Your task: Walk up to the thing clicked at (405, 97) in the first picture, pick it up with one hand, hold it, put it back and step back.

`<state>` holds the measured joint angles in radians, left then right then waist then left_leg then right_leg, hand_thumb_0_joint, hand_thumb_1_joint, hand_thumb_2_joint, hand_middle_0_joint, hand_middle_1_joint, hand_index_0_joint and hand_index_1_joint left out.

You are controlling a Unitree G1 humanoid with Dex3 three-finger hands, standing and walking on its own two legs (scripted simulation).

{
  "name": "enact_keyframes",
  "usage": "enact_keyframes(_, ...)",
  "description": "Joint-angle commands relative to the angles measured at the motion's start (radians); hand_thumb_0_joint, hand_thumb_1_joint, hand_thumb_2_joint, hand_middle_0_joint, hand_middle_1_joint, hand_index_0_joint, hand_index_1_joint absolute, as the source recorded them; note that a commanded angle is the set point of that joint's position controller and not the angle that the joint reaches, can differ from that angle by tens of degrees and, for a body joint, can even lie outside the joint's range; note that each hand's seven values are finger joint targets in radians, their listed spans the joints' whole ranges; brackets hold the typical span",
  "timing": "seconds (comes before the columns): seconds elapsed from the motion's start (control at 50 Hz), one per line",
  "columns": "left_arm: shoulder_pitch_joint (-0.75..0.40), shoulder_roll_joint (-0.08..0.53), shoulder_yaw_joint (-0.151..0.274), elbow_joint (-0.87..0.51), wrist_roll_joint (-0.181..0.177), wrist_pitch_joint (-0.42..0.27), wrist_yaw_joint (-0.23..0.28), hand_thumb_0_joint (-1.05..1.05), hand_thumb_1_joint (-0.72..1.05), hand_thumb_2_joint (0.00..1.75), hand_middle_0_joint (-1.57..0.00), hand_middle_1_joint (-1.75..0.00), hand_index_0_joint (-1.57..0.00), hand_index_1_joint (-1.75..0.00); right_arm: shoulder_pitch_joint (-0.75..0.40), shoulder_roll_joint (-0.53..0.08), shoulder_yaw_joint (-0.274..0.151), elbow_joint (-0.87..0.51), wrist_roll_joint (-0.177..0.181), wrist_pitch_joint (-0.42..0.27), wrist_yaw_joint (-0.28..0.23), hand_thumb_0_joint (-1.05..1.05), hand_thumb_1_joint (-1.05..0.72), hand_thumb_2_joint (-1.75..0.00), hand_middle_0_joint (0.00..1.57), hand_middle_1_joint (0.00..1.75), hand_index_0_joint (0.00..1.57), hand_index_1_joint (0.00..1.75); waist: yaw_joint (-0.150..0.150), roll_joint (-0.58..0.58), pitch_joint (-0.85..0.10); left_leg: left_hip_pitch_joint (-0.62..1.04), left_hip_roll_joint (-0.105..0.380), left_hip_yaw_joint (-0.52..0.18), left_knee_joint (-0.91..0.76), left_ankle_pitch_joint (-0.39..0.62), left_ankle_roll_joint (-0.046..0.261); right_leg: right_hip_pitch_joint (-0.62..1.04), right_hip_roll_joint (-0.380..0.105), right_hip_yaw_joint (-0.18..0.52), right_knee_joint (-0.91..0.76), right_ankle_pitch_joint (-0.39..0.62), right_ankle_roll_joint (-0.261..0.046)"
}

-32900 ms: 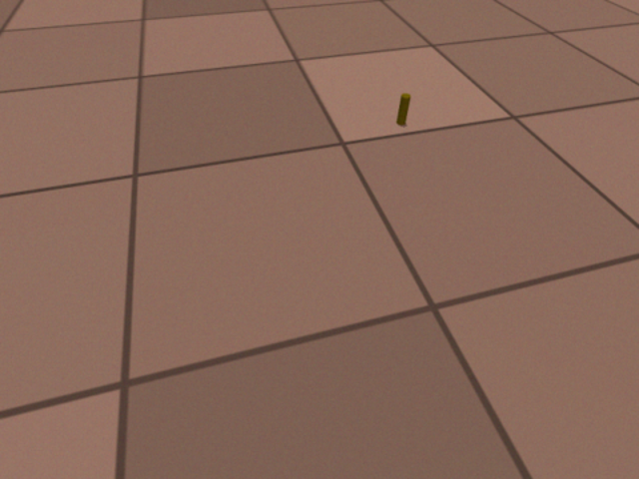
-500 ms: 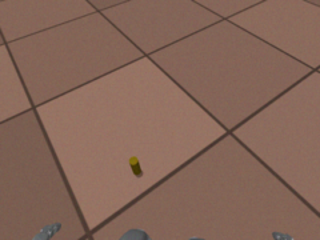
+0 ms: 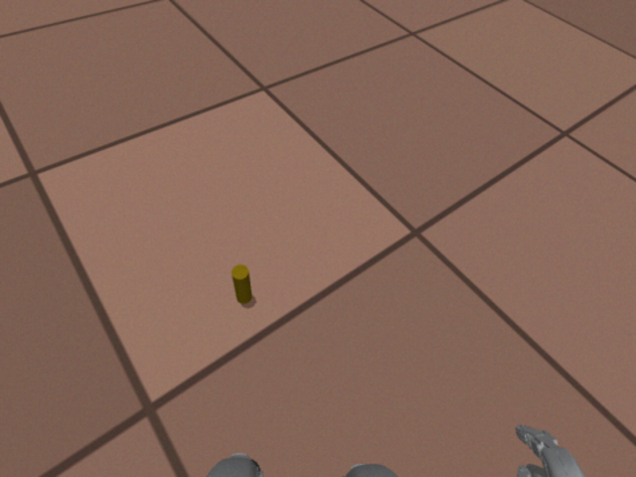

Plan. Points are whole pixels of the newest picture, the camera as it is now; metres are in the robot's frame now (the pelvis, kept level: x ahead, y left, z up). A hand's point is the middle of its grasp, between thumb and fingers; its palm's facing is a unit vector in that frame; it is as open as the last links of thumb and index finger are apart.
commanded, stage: step back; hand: left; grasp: from the side
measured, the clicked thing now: (242, 285) +0.70 +0.21 -0.68
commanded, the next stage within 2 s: none
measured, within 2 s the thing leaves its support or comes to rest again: neither
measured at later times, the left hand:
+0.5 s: hand out of the picture -0.04 +0.22 -0.13, palm faces +0.10 -0.90 -0.42, open 7.3 cm
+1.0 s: hand out of the picture -0.33 +0.18 -0.14, palm faces +0.06 -0.91 -0.42, open 7.3 cm
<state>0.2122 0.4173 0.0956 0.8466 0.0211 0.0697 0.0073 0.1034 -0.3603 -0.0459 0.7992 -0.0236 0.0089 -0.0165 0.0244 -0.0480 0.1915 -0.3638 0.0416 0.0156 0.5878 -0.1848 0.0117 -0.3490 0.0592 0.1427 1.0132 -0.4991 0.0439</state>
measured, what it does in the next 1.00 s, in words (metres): walks backwards: right foot, then left foot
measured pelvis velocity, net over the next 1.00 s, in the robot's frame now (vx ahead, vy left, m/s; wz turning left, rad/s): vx -0.32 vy -0.09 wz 0.03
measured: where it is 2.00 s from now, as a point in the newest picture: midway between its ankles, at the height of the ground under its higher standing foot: outside the picture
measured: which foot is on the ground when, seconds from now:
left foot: down 0.00-0.12, up 0.14-0.50, down 0.52-0.88, up 0.90-1.00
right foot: up 0.00-0.06, down 0.08-0.56, up 0.58-0.82, down 0.84-1.00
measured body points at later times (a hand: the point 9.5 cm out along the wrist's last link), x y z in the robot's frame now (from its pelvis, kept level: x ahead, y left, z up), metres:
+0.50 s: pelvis -0.18 -0.05 -0.01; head -0.11 -0.06 +0.43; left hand -0.05 +0.27 -0.10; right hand -0.09 -0.37 -0.14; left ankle -0.21 +0.07 -0.72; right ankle -0.06 -0.14 -0.73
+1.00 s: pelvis -0.32 -0.09 +0.00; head -0.30 -0.11 +0.45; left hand -0.33 +0.22 -0.11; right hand -0.17 -0.40 -0.12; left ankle -0.28 +0.06 -0.69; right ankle -0.33 -0.22 -0.73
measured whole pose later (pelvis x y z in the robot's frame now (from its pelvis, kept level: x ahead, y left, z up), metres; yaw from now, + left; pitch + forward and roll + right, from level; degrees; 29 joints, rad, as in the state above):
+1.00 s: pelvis -0.32 -0.09 +0.00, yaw +2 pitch -3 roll +1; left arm 0.31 0.34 0.06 0.98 0.05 0.00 0.00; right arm 0.13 -0.41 -0.06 0.89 -0.02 0.05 0.00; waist 0.06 0.05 0.08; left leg -0.45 -0.02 -0.12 0.90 -0.43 0.01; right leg -0.21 0.01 0.08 0.64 -0.38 0.00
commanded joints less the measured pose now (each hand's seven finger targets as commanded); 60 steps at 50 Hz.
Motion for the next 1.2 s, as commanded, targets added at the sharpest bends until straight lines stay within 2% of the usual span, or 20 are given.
enact_keyframes(0.0, 0.067, 0.148, 0.043, -0.062, 0.000, -0.032, -0.004, 0.00, 0.90, 0.90, -0.20, -0.30, -0.20, -0.30, 0.009, -0.298, -0.086, -0.074, -0.010, 0.005, -0.011, 0.00, -0.90, -0.90, 0.20, 0.30, 0.20, 0.30, -0.029, 0.262, -0.271, 0.181, 0.218, -0.227, -0.122, 0.161, 0.204, 0.054, -0.046, -0.092, -0.267, 0.025, -0.027)
enact_keyframes(0.06, 0.178, 0.149, 0.053, -0.002, 0.012, -0.037, -0.010, 0.00, 0.90, 0.90, -0.20, -0.30, -0.20, -0.30, -0.040, -0.290, -0.081, -0.078, 0.005, 0.024, -0.010, 0.00, -0.90, -0.90, 0.20, 0.30, 0.20, 0.30, 0.032, 0.216, -0.290, 0.018, 0.146, -0.181, -0.029, 0.025, 0.113, 0.250, -0.053, -0.120, -0.564, 0.218, -0.077)
enact_keyframes(0.1, 0.076, 0.306, 0.092, -0.066, 0.028, -0.041, -0.014, 0.00, 0.90, 0.90, -0.20, -0.30, -0.20, -0.30, -0.019, -0.188, -0.054, -0.101, 0.021, 0.022, -0.020, 0.00, -0.90, -0.90, 0.20, 0.30, 0.20, 0.30, 0.021, -0.211, -0.174, -0.275, -0.162, -0.095, 0.302, -0.362, -0.011, 0.144, -0.340, 0.354, -0.715, 0.075, -0.199)
enact_keyframes(0.12, 0.002, 0.376, 0.100, -0.107, 0.038, -0.038, -0.008, 0.00, 0.90, 0.90, -0.20, -0.30, -0.20, -0.30, -0.055, -0.243, -0.078, -0.089, 0.010, 0.026, -0.038, 0.00, -0.90, -0.90, 0.20, 0.30, 0.20, 0.30, 0.067, -0.269, -0.112, -0.161, -0.124, -0.169, 0.529, -0.444, -0.028, -0.146, -0.490, 0.503, -0.803, 0.006, -0.332)
enact_keyframes(0.14, -0.079, 0.334, 0.088, -0.128, 0.033, -0.042, -0.001, 0.00, 0.90, 0.90, -0.20, -0.30, -0.20, -0.30, -0.016, -0.277, -0.087, -0.062, 0.018, 0.024, -0.033, 0.00, -0.90, -0.90, 0.20, 0.30, 0.20, 0.30, 0.017, -0.249, -0.063, -0.103, -0.097, -0.208, 0.613, -0.385, -0.021, -0.240, -0.487, 0.473, -0.820, -0.010, -0.335)
enact_keyframes(0.2, -0.199, 0.187, 0.062, -0.145, 0.022, -0.047, 0.006, 0.00, 0.90, 0.90, -0.20, -0.30, -0.20, -0.30, 0.125, -0.217, -0.057, 0.008, 0.024, 0.021, -0.025, 0.00, -0.90, -0.90, 0.20, 0.30, 0.20, 0.30, -0.077, -0.114, -0.093, -0.137, -0.181, -0.188, 0.654, -0.228, -0.017, -0.064, -0.235, 0.035, -0.653, 0.293, -0.181)
enact_keyframes(0.36, 0.009, 0.164, 0.059, -0.148, 0.025, -0.040, 0.032, 0.00, 0.90, 0.90, -0.20, -0.30, -0.20, -0.30, 0.093, -0.197, -0.040, -0.020, 0.001, -0.003, -0.030, 0.00, -0.90, -0.90, 0.20, 0.30, 0.20, 0.30, 0.054, -0.140, -0.241, -0.182, -0.091, -0.112, 0.329, -0.366, -0.044, 0.365, -0.344, 0.096, -0.532, 0.648, -0.268)
enact_keyframes(0.48, -0.125, 0.199, 0.041, -0.181, 0.002, -0.017, 0.022, 0.00, 0.90, 0.90, -0.20, -0.30, -0.20, -0.30, 0.296, -0.218, -0.063, 0.066, 0.000, 0.007, -0.015, 0.00, -0.90, -0.90, 0.20, 0.30, 0.20, 0.30, -0.051, -0.087, -0.310, 0.149, -0.085, 0.022, -0.097, -0.091, 0.022, 0.154, -0.304, 0.034, -0.452, 0.416, -0.177)
enact_keyframes(0.52, -0.136, 0.137, 0.020, -0.190, -0.001, -0.014, 0.016, 0.00, 0.90, 0.90, -0.20, -0.30, -0.20, -0.30, 0.243, -0.316, -0.086, 0.039, -0.025, 0.013, -0.010, 0.00, -0.90, -0.90, 0.20, 0.30, 0.20, 0.30, -0.051, 0.202, -0.227, 0.149, 0.184, -0.397, -0.217, -0.067, 0.150, -0.140, -0.116, -0.082, -0.217, 0.046, -0.080)
enact_keyframes(0.54, -0.188, 0.172, 0.042, -0.193, -0.005, -0.015, 0.023, 0.00, 0.90, 0.90, -0.20, -0.30, -0.20, -0.30, 0.150, -0.410, -0.101, 0.007, -0.027, 0.017, -0.002, 0.00, -0.90, -0.90, 0.20, 0.30, 0.20, 0.30, -0.074, 0.314, -0.185, -0.037, 0.355, -0.574, -0.325, -0.105, 0.295, -0.115, -0.010, -0.118, 0.027, -0.131, -0.053)
enact_keyframes(0.56, -0.183, 0.198, 0.055, -0.177, 0.006, -0.013, 0.023, 0.00, 0.90, 0.90, -0.20, -0.30, -0.20, -0.30, 0.057, -0.414, -0.102, -0.021, -0.030, 0.005, -0.011, 0.00, -0.90, -0.90, 0.20, 0.30, 0.20, 0.30, -0.050, 0.292, -0.132, -0.181, 0.423, -0.653, -0.361, -0.118, 0.346, -0.055, -0.034, 0.004, 0.213, -0.136, -0.050)
enact_keyframes(0.64, -0.028, 0.163, 0.052, -0.076, -0.012, -0.006, 0.004, 0.00, 0.90, 0.90, -0.20, -0.30, -0.20, -0.30, -0.044, -0.265, -0.055, -0.041, -0.034, -0.002, -0.020, 0.00, -0.90, -0.90, 0.20, 0.30, 0.20, 0.30, 0.046, 0.113, -0.139, -0.086, 0.173, -0.218, -0.223, 0.063, 0.187, -0.078, 0.051, 0.009, 0.299, 0.044, -0.057)
enact_keyframes(0.8, 0.072, 0.113, 0.015, 0.012, -0.001, -0.090, 0.008, 0.00, 0.90, 0.90, -0.20, -0.30, -0.20, -0.30, 0.049, -0.287, -0.075, 0.002, -0.018, 0.031, 0.002, 0.00, -0.90, -0.90, 0.20, 0.30, 0.20, 0.30, -0.011, 0.244, -0.290, 0.247, 0.150, -0.155, -0.009, -0.074, 0.174, 0.107, -0.029, -0.156, -0.669, 0.122, -0.045)
enact_keyframes(0.86, 0.053, 0.268, 0.056, 0.027, 0.033, -0.112, 0.019, 0.00, 0.90, 0.90, -0.20, -0.30, -0.20, -0.30, 0.051, -0.155, -0.030, -0.026, -0.008, 0.031, 0.010, 0.00, -0.90, -0.90, 0.20, 0.30, 0.20, 0.30, -0.013, -0.111, -0.193, -0.275, -0.066, -0.087, 0.256, -0.353, 0.021, 0.283, -0.292, 0.352, -0.700, 0.104, -0.142)
enact_keyframes(0.88, -0.007, 0.360, 0.067, -0.005, 0.042, -0.109, 0.024, 0.00, 0.90, 0.90, -0.20, -0.30, -0.20, -0.30, -0.050, -0.216, -0.054, -0.031, -0.010, 0.031, -0.004, 0.00, -0.90, -0.90, 0.20, 0.30, 0.20, 0.30, 0.052, -0.167, -0.163, -0.136, -0.022, -0.200, 0.329, -0.398, -0.008, -0.005, -0.459, 0.506, -0.735, 0.021, -0.293)
enact_keyframes(0.96, -0.078, 0.211, 0.032, 0.007, 0.018, -0.122, 0.027, 0.00, 0.90, 0.90, -0.20, -0.30, -0.20, -0.30, -0.001, -0.204, -0.052, 0.032, 0.011, 0.010, 0.012, 0.00, -0.90, -0.90, 0.20, 0.30, 0.20, 0.30, -0.027, -0.064, -0.099, -0.105, -0.076, -0.139, 0.356, -0.225, -0.011, 0.068, -0.260, 0.107, -0.593, 0.407, -0.196)
enact_keyframes(1.04, 0.025, 0.240, 0.038, 0.033, 0.026, -0.123, 0.019, 0.00, 0.90, 0.90, -0.20, -0.30, -0.20, -0.30, -0.050, -0.191, -0.048, 0.029, -0.005, -0.004, 0.024, 0.00, -0.90, -0.90, 0.20, 0.30, 0.20, 0.30, 0.040, -0.145, -0.103, -0.088, -0.063, -0.081, 0.158, -0.287, -0.021, 0.138, -0.261, 0.130, -0.618, 0.208, -0.192)
enact_keyframes(1.1, -0.022, 0.240, 0.034, 0.014, 0.018, -0.106, 0.010, 0.00, 0.90, 0.90, -0.20, -0.30, -0.20, -0.30, 0.036, -0.187, -0.061, 0.070, -0.007, -0.026, 0.031, 0.00, -0.90, -0.90, 0.20, 0.30, 0.20, 0.30, -0.008, -0.148, -0.146, 0.104, -0.076, 0.006, -0.111, -0.236, -0.013, 0.084, -0.278, 0.099, -0.570, 0.145, -0.200)
enact_keyframes(1.14, 0.012, 0.153, 0.001, 0.009, 0.015, -0.099, 0.007, 0.00, 0.90, 0.90, -0.20, -0.30, -0.20, -0.30, 0.114, -0.228, -0.088, 0.105, -0.019, -0.043, 0.023, 0.00, -0.90, -0.90, 0.20, 0.30, 0.20, 0.30, -0.037, 0.004, -0.222, 0.368, -0.005, -0.178, -0.238, -0.181, 0.029, -0.060, -0.197, 0.008, -0.332, 0.205, -0.133)
enact_keyframes(1.18, -0.059, 0.188, 0.013, 0.013, 0.004, -0.100, 0.016, 0.00, 0.90, 0.90, -0.20, -0.30, -0.20, -0.30, 0.162, -0.370, -0.115, 0.104, -0.017, -0.048, 0.025, 0.00, -0.90, -0.90, 0.20, 0.30, 0.20, 0.30, -0.081, 0.172, -0.201, 0.296, 0.300, -0.652, -0.344, -0.477, 0.238, -0.248, -0.077, -0.096, -0.057, -0.106, -0.070)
